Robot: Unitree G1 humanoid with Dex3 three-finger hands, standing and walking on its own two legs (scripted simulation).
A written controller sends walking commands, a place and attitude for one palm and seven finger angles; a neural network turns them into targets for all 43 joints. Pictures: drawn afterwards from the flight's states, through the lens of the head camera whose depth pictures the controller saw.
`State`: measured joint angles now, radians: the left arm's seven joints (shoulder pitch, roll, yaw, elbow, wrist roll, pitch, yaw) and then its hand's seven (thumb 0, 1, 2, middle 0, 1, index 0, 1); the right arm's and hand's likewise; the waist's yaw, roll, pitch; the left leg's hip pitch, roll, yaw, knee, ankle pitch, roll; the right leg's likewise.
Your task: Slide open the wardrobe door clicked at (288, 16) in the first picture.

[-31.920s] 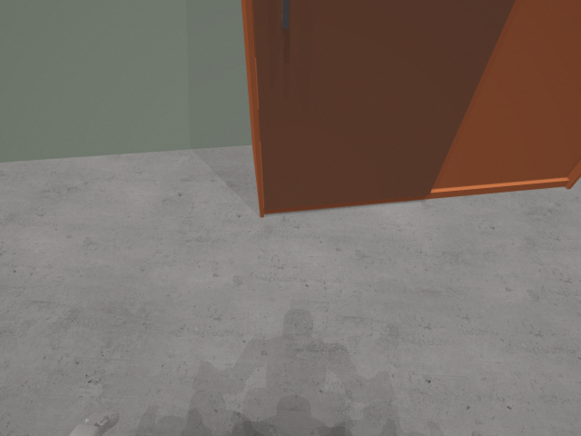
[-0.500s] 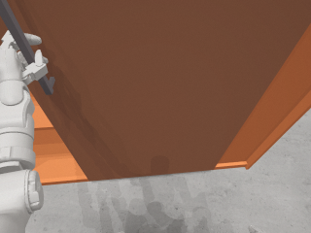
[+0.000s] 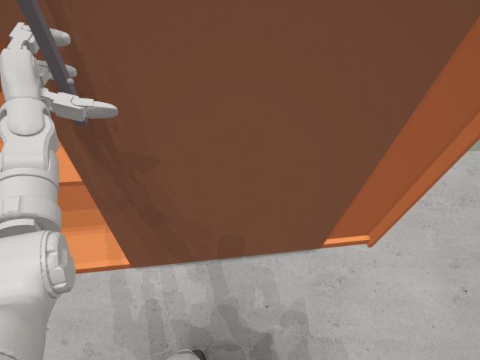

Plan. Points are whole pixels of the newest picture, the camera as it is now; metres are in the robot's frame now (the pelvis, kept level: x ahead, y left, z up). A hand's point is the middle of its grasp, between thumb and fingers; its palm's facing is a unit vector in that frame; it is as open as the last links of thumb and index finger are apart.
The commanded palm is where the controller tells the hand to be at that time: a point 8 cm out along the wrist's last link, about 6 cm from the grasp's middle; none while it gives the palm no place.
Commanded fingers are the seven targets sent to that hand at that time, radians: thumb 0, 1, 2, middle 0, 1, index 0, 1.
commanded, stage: loosen the grip on the handle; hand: left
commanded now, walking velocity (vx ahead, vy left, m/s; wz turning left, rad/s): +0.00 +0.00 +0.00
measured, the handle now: (47, 29) +0.52 +0.29 +0.26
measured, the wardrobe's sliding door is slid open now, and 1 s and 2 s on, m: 0.53 0.53 0.53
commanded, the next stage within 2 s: slip the hand off the handle in 0.14 s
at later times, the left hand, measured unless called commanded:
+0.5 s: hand (37, 74) +0.47 +0.30 +0.21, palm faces +0.45 -0.87 -0.19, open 14.7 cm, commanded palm +0.42 +0.34 +0.22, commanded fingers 0.00 -0.55 0.20 -0.25 -1.15 -0.25 -1.15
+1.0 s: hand (3, 83) +0.44 +0.34 +0.21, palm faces +0.41 -0.89 -0.21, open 14.7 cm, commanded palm +0.39 +0.38 +0.22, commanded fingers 0.00 -0.55 0.20 -0.25 -1.15 -0.25 -1.15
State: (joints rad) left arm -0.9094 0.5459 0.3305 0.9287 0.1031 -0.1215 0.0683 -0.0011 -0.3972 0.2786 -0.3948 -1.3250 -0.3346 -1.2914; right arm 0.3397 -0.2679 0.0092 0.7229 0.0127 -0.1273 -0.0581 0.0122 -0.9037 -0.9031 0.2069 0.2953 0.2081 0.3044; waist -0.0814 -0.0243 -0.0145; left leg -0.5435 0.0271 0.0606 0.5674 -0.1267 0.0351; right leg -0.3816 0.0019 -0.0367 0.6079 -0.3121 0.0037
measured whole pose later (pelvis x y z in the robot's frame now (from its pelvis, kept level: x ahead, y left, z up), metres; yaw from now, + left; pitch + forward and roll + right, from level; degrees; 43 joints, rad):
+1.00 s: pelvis +0.06 -0.03 +0.00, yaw -1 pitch +7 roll -1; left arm -0.56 0.72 0.59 0.71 -0.08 -0.07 -0.24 -0.01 -0.55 0.20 -0.25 -1.15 -0.25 -1.15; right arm 0.36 -0.29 0.01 0.65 0.05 -0.05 -0.11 0.01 -0.90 -0.90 0.21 0.30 0.21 0.30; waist -0.03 0.02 -0.08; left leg -0.51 0.05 0.03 0.61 -0.22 0.01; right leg -0.32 0.04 -0.02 0.57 -0.37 -0.02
